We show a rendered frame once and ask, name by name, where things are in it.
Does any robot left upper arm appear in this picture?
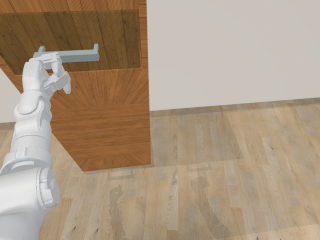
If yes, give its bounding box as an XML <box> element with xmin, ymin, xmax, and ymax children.
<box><xmin>0</xmin><ymin>166</ymin><xmax>60</xmax><ymax>240</ymax></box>

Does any cabinet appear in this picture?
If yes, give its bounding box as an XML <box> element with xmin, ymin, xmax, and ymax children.
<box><xmin>0</xmin><ymin>0</ymin><xmax>151</xmax><ymax>172</ymax></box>

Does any handle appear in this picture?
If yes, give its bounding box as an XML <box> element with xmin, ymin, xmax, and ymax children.
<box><xmin>33</xmin><ymin>43</ymin><xmax>100</xmax><ymax>63</ymax></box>

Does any drawer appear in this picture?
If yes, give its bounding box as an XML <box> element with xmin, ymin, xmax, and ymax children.
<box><xmin>0</xmin><ymin>9</ymin><xmax>141</xmax><ymax>75</ymax></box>

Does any robot left forearm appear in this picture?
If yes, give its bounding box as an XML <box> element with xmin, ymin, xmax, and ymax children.
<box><xmin>0</xmin><ymin>90</ymin><xmax>52</xmax><ymax>176</ymax></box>

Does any robot left hand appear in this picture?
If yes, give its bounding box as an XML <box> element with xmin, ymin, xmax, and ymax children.
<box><xmin>22</xmin><ymin>52</ymin><xmax>71</xmax><ymax>101</ymax></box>

